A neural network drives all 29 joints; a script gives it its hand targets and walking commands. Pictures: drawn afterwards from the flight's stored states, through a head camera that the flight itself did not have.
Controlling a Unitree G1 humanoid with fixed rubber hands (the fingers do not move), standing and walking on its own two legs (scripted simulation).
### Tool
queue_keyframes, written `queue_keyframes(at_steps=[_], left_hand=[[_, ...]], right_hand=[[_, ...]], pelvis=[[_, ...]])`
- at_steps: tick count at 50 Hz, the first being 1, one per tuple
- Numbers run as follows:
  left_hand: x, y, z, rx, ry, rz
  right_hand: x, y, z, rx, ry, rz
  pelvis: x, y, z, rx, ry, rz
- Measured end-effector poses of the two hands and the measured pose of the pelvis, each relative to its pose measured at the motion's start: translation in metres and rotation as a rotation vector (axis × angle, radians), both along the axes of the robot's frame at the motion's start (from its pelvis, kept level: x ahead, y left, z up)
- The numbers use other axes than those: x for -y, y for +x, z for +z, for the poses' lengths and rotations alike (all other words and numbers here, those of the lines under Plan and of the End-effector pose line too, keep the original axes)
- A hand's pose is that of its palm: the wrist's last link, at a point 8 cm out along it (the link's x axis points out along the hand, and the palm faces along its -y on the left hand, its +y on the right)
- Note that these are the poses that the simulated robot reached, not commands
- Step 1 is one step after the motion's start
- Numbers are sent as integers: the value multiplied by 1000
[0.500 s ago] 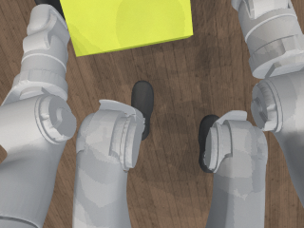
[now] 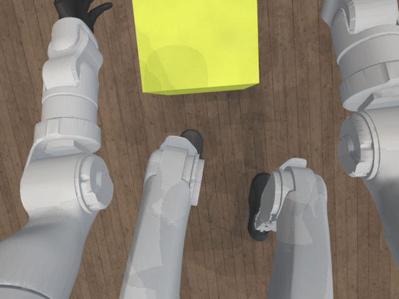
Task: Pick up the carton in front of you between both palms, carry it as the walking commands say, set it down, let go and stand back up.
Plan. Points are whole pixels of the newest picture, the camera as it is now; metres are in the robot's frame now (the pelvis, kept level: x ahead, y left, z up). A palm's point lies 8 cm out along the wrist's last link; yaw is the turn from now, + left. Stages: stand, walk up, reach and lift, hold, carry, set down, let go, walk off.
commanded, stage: set down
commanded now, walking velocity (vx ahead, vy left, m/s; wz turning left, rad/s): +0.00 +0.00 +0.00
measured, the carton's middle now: (200, 44) +0.51 +0.13 -0.31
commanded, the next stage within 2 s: let go in 0.66 s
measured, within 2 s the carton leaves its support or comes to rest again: neither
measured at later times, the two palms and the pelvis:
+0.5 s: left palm out of the picture +0.47 +0.31 +0.03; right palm out of the picture +0.60 -0.07 +0.03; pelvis +0.03 +0.00 +0.12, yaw +0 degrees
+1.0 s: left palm out of the picture +0.41 +0.29 +0.15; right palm out of the picture +0.50 -0.10 +0.14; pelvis +0.06 +0.02 +0.25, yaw -2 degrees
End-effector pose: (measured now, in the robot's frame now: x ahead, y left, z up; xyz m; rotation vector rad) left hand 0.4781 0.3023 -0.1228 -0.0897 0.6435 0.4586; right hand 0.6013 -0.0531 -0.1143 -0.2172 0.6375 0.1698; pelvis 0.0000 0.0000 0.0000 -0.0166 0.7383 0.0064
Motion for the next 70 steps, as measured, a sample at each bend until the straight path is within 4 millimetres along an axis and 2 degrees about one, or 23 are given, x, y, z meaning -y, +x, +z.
queue_keyframes(at_steps=[9, 18, 31, 38, 43, 50, 54, 62, 70], left_hand=[[5, 3, 51, 3, 15, -15], [-3, -1, 108, 0, 22, -13], [-5, -6, 189, 8, 9, -18], [-2, -10, 222, -4, 21, -49], [5, -25, 239, -40, 43, -139], [10, -66, 271, -125, 67, -302], [8, -89, 295, -150, 74, -366], [8, -140, 336, -163, 69, -386], [30, -188, 369, -177, 60, -356]], right_hand=[[11, 3, 48, 6, 11, -12], [13, 2, 96, 12, 18, 6], [16, 2, 182, 0, 7, 11], [20, -4, 217, -8, 6, -6], [30, -32, 232, -9, -17, -62], [52, -103, 257, -40, -58, -185], [60, -134, 279, -49, -63, -218], [72, -171, 316, -60, -66, -182], [102, -211, 342, -83, -69, -163]], pelvis=[[-2, 11, 38, -67, -7, -4], [-2, 23, 83, -107, -1, -7], [-3, 35, 157, -85, -6, -2], [-8, 40, 191, -63, -10, -5], [-14, 48, 216, -32, -17, -7], [-24, 63, 253, 80, -22, -12], [-30, 72, 271, 162, -20, -8], [-35, 94, 299, 327, -5, 14], [-27, 115, 320, 484, 15, 28]])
